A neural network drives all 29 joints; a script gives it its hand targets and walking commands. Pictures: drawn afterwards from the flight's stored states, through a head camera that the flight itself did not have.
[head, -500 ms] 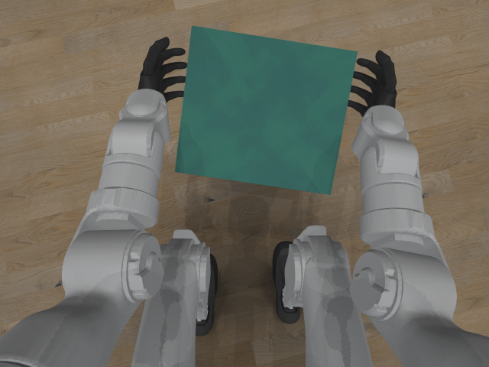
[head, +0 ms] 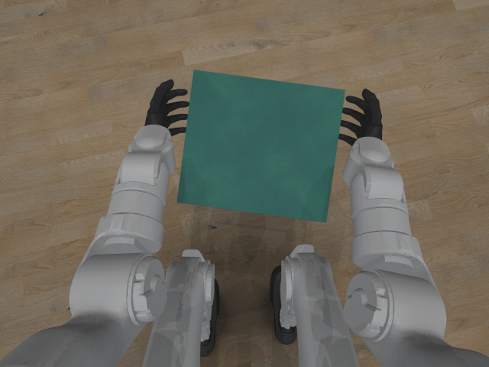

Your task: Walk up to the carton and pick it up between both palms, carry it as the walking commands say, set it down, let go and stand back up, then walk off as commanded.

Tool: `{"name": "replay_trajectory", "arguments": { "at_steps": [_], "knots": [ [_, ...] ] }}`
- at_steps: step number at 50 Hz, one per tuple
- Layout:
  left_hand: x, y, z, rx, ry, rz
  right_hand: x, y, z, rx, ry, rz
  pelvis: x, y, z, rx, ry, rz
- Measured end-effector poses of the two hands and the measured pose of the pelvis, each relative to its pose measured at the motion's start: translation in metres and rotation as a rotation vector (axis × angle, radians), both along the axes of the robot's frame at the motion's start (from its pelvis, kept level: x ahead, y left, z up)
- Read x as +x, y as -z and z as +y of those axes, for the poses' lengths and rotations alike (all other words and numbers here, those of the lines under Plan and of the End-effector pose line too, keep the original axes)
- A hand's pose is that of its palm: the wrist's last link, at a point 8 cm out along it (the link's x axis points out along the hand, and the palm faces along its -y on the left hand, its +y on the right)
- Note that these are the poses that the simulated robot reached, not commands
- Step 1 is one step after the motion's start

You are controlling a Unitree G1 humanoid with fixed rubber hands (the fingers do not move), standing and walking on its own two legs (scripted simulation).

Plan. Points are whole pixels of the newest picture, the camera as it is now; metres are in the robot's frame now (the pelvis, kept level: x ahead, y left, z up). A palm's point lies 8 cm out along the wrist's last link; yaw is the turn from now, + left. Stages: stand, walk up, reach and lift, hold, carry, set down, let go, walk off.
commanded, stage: reach and lift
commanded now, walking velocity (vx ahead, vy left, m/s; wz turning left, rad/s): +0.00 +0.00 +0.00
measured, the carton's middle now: (258, 150) +0.48 -0.03 -0.14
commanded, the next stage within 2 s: none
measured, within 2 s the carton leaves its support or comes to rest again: neither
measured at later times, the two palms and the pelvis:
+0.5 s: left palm (141, 119) +0.47 +0.14 +0.02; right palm (390, 132) +0.44 -0.19 +0.02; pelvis +0.01 +0.00 +0.06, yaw +0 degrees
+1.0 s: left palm (113, 100) +0.45 +0.14 +0.10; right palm (431, 117) +0.43 -0.19 +0.10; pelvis +0.03 +0.00 +0.13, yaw +0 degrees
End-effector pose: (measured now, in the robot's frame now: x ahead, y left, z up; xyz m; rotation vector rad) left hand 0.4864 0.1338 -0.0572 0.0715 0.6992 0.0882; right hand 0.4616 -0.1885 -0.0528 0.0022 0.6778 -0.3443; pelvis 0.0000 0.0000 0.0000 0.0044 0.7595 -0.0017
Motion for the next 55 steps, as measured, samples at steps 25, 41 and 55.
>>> {"name": "replay_trajectory", "arguments": {
  "at_steps": [25, 41, 55],
  "knots": [
    [-0.018, -0.075, 0.002, -0.009, -0.003, 0.001, -0.018, -0.077, 0.002, 0.01, 0.005, -0.007, 0.015, -0.059, 0.003, -0.003, 0.001, -0.085],
    [-0.028, -0.126, 0.002, -0.016, -0.001, 0.0, -0.028, -0.126, 0.001, 0.017, 0.004, -0.007, 0.027, -0.102, 0.002, -0.002, 0.0, -0.152],
    [-0.04, -0.172, 0.002, -0.028, 0.017, 0.009, -0.04, -0.171, -0.001, 0.026, -0.006, 0.002, 0.037, -0.145, -0.001, 0.001, -0.003, -0.229]
  ]
}}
